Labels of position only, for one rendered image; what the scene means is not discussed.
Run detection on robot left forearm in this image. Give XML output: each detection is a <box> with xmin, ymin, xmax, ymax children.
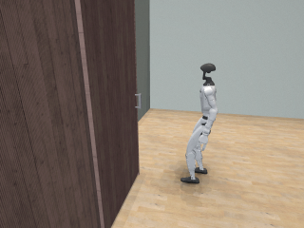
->
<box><xmin>202</xmin><ymin>109</ymin><xmax>217</xmax><ymax>136</ymax></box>

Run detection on robot right thigh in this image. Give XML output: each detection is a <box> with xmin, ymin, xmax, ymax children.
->
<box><xmin>192</xmin><ymin>118</ymin><xmax>201</xmax><ymax>151</ymax></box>

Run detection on handle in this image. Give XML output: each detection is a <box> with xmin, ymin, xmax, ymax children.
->
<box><xmin>135</xmin><ymin>93</ymin><xmax>142</xmax><ymax>109</ymax></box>

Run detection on left robot hand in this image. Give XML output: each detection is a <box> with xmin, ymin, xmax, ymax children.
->
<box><xmin>196</xmin><ymin>134</ymin><xmax>208</xmax><ymax>151</ymax></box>

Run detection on left robot upper arm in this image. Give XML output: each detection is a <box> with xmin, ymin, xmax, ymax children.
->
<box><xmin>203</xmin><ymin>86</ymin><xmax>219</xmax><ymax>114</ymax></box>

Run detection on humanoid robot torso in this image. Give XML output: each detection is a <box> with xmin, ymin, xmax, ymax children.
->
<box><xmin>199</xmin><ymin>84</ymin><xmax>217</xmax><ymax>127</ymax></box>

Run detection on wardrobe door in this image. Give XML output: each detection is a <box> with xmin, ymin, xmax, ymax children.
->
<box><xmin>74</xmin><ymin>0</ymin><xmax>139</xmax><ymax>228</ymax></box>
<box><xmin>0</xmin><ymin>0</ymin><xmax>102</xmax><ymax>228</ymax></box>

